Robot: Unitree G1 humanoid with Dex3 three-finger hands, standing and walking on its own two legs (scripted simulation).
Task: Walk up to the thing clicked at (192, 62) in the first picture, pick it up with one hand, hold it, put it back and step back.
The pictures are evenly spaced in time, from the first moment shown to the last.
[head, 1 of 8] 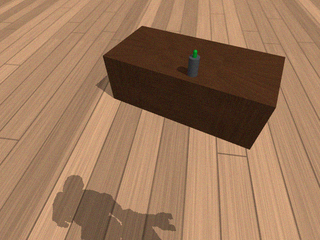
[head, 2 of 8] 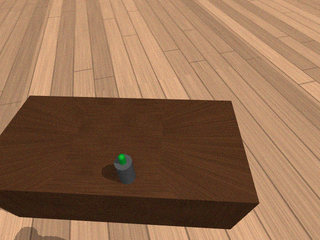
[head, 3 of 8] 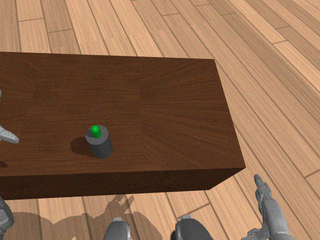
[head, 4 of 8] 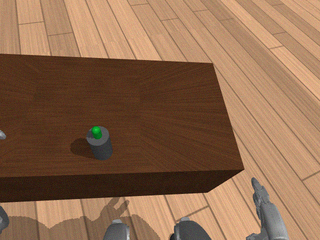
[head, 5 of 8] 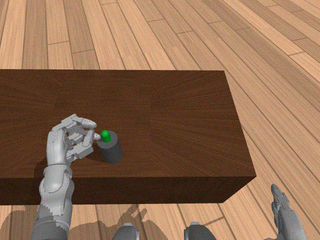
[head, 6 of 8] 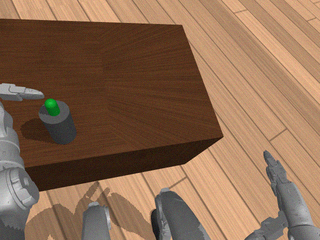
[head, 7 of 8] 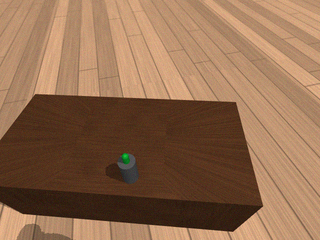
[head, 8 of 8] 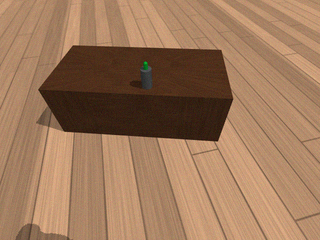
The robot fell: no
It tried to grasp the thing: no
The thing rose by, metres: 0.00
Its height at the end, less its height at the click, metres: +0.00
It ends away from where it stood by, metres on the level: 0.00
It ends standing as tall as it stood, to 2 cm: yes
